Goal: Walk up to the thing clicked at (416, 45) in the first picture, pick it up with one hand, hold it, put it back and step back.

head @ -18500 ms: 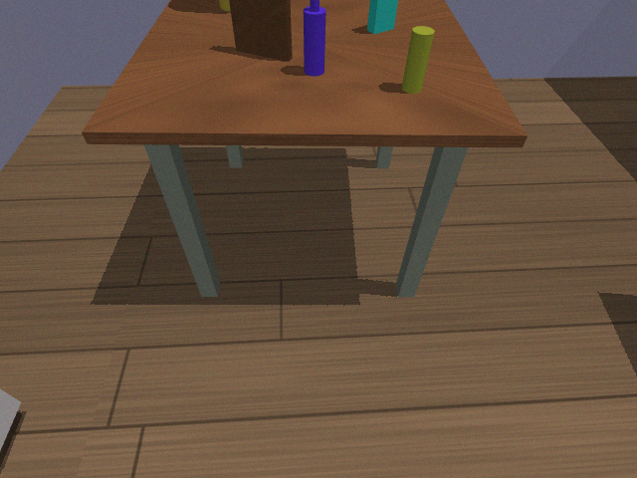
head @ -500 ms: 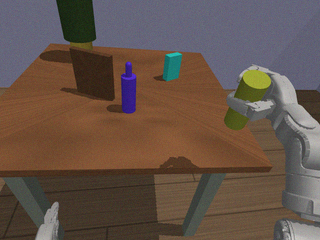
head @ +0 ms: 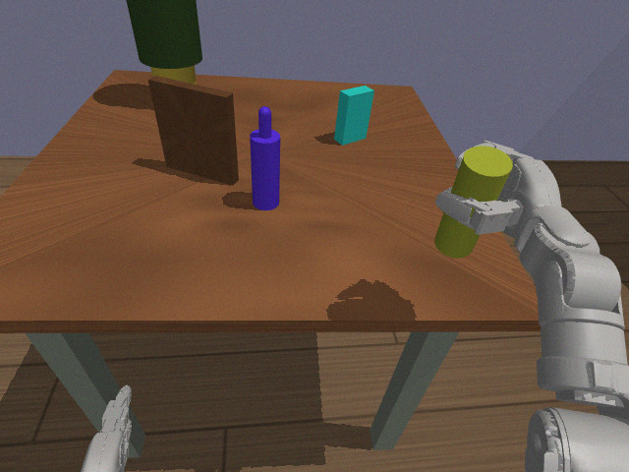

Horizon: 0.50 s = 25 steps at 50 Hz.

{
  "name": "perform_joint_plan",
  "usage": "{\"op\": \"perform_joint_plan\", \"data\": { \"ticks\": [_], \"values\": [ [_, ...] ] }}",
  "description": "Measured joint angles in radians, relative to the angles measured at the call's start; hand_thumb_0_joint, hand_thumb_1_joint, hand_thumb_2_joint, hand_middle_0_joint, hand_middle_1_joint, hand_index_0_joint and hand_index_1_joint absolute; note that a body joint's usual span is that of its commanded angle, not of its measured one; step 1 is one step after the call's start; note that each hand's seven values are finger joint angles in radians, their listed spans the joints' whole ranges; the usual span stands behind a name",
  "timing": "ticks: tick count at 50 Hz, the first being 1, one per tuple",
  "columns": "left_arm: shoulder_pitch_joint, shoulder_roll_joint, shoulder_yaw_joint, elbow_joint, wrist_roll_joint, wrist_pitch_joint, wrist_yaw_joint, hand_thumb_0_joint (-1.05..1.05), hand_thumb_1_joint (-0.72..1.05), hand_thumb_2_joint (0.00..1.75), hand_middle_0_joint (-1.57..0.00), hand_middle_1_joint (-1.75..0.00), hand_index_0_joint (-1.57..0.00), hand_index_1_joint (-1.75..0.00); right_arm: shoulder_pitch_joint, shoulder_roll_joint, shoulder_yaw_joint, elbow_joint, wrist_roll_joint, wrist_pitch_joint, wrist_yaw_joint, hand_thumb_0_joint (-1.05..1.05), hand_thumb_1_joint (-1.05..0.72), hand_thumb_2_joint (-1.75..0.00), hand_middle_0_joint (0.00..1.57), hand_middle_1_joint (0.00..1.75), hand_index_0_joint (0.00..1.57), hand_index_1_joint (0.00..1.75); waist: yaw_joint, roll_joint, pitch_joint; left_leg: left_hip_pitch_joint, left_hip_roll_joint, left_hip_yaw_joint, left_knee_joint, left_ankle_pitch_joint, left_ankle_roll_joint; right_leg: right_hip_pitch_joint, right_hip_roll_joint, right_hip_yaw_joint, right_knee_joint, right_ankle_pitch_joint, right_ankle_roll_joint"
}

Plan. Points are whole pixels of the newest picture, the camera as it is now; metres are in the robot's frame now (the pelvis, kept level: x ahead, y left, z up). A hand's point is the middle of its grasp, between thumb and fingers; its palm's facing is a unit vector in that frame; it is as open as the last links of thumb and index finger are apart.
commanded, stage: crouch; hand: right
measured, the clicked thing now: (468, 206) +0.38 -0.16 +0.20
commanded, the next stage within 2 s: lower in 1.16 s
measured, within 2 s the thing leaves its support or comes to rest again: neither
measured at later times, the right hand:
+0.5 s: hand (438, 189) +0.47 -0.15 +0.17, palm faces -0.02 +1.00 +0.00, open 8.0 cm
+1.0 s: hand (428, 188) +0.50 -0.15 +0.15, palm faces -0.04 +1.00 +0.02, open 7.9 cm
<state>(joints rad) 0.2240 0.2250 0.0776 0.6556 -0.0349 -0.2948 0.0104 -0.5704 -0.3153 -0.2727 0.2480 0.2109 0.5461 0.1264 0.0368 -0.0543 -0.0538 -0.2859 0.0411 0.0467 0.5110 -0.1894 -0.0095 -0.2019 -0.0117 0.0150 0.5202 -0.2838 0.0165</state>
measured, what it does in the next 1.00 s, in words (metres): stands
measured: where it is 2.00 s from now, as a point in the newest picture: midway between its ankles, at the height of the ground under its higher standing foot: outside the picture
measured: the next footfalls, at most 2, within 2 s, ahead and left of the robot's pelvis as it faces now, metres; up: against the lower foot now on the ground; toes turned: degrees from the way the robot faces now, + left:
none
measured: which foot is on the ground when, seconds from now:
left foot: down 0.00-1.00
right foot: down 0.00-1.00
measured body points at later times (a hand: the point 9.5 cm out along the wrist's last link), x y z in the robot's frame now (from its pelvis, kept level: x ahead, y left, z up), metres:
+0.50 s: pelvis +0.00 +0.00 +0.00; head +0.02 +0.01 +0.45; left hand +0.14 +0.26 -0.07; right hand +0.46 -0.21 +0.17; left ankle +0.05 +0.12 -0.73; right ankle +0.00 -0.13 -0.73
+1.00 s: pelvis +0.02 -0.01 -0.01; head +0.06 -0.01 +0.44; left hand +0.15 +0.26 -0.07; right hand +0.50 -0.21 +0.15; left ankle +0.05 +0.12 -0.73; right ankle +0.00 -0.13 -0.73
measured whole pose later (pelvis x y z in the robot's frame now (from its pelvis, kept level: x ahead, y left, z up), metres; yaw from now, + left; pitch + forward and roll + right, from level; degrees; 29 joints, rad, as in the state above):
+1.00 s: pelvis +0.02 -0.01 -0.01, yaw +3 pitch +8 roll +0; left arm 0.25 0.22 0.02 0.51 -0.01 -0.18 0.06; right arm -0.87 -0.41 -0.32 1.03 0.13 -0.10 0.19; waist 0.11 0.00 -0.06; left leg -0.49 0.02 0.00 0.55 -0.19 -0.01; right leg -0.40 -0.03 -0.03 0.58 -0.32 0.01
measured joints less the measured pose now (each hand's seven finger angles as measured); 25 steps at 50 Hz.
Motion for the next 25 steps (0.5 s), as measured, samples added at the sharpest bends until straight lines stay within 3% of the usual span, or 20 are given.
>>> {"op": "perform_joint_plan", "data": {
  "ticks": [13, 25],
  "values": [
    [0.012, 0.007, -0.006, 0.006, 0.022, -0.015, 0.048, -0.01, -0.53, 0.05, -0.05, -0.05, -0.05, -0.05, -0.171, -0.035, -0.012, 0.398, -0.051, -0.315, 0.011, -0.02, 0.28, -1.04, 0.84, 1.17, 0.95, 1.25, 0.037, 0.025, 0.021, -0.087, -0.010, -0.025, 0.025, 0.005, 0.000, -0.079, -0.008, -0.025, 0.032, -0.009, 0.000],
    [0.017, -0.006, -0.037, -0.059, 0.028, 0.030, 0.057, -0.01, -0.54, 0.05, -0.06, -0.05, -0.05, -0.05, -0.237, -0.069, -0.028, 0.615, -0.071, -0.498, 0.047, -0.02, 0.28, -1.04, 0.83, 1.17, 0.94, 1.26, 0.053, 0.039, 0.010, -0.137, -0.014, -0.036, 0.022, 0.007, -0.001, -0.125, -0.011, -0.035, 0.031, -0.013, -0.002]
  ]
}}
